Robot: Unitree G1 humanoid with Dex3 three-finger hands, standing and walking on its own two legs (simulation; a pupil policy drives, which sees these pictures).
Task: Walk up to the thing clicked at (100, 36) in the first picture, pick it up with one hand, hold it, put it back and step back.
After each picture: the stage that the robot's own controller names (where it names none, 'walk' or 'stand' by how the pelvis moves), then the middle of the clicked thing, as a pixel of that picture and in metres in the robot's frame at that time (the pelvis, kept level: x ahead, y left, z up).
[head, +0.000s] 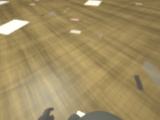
stand; (100, 35) +2.05 -0.16 -0.72
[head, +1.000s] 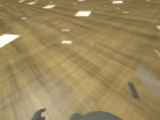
walk; (91, 44) +1.92 +0.16 -0.71
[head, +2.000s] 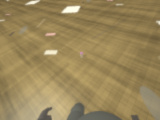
walk; (81, 54) +1.27 +0.34 -0.72
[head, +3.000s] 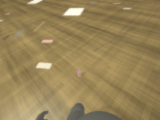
walk; (79, 73) +0.79 +0.29 -0.72
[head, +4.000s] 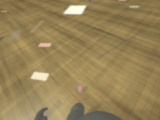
walk; (80, 89) +0.48 +0.21 -0.70
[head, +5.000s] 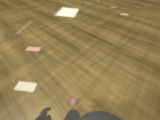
stand; (73, 102) +0.32 +0.19 -0.71
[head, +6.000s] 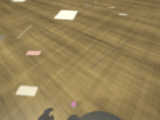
stand; (73, 105) +0.30 +0.19 -0.73
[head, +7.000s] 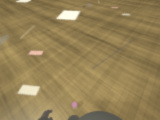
stand; (74, 105) +0.29 +0.19 -0.73
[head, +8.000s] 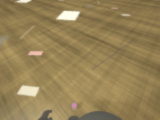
stand; (74, 106) +0.28 +0.19 -0.73
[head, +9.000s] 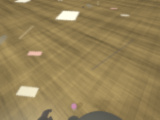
stand; (74, 107) +0.28 +0.19 -0.73
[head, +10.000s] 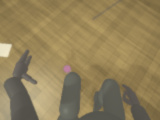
go down; (67, 69) +0.36 +0.22 -0.37
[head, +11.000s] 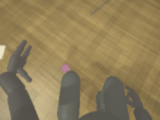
go down; (66, 69) +0.35 +0.23 -0.30
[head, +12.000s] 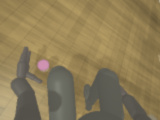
close in; (43, 66) +0.34 +0.27 -0.22
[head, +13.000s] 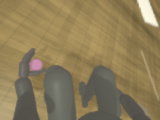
close; (36, 66) +0.34 +0.27 -0.21
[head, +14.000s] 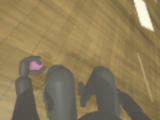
lift; (36, 65) +0.34 +0.27 -0.22
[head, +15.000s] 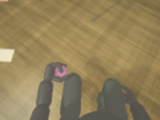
lift; (61, 73) +0.30 +0.23 -0.07
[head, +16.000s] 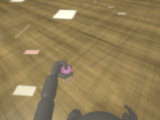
hold; (66, 74) +0.33 +0.18 +0.04
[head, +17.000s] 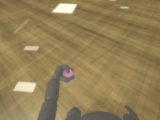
hold; (68, 77) +0.32 +0.17 -0.01
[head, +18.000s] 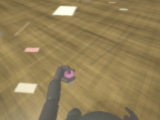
hold; (70, 78) +0.32 +0.17 -0.01
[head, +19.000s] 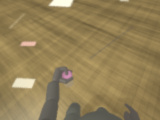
crouch; (68, 79) +0.32 +0.18 -0.05
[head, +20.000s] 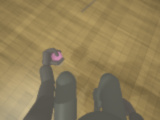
lower; (58, 59) +0.41 +0.22 -0.13
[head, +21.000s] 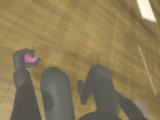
lower; (31, 61) +0.39 +0.28 -0.22
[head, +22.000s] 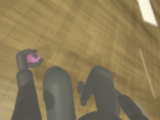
lower; (33, 60) +0.38 +0.28 -0.23
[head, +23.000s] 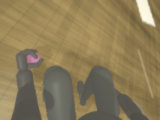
lower; (33, 60) +0.37 +0.28 -0.23
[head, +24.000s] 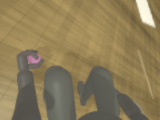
lower; (34, 61) +0.37 +0.28 -0.23
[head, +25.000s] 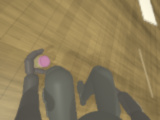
open; (39, 62) +0.36 +0.25 -0.22
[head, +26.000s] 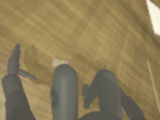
stand; (59, 63) +0.37 +0.17 -0.26
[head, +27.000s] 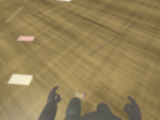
stand; (79, 94) +0.33 +0.10 -0.62
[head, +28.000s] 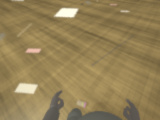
stand; (81, 103) +0.32 +0.10 -0.69
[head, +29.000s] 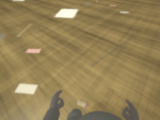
stand; (81, 103) +0.33 +0.09 -0.69
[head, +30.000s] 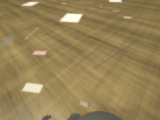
stand; (84, 103) +0.37 +0.08 -0.74
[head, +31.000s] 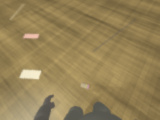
walk; (84, 85) +0.42 +0.04 -0.73
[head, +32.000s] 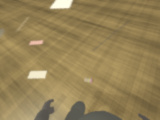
walk; (87, 80) +0.60 +0.07 -0.72
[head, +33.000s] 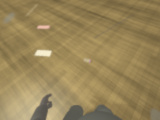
walk; (87, 60) +0.92 +0.11 -0.71
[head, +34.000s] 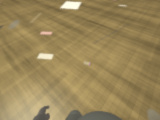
stand; (87, 63) +1.01 +0.10 -0.73
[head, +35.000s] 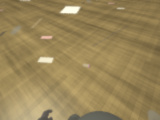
stand; (86, 65) +1.01 +0.12 -0.75
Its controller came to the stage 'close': yes
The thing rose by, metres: 0.71
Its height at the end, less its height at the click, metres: -0.02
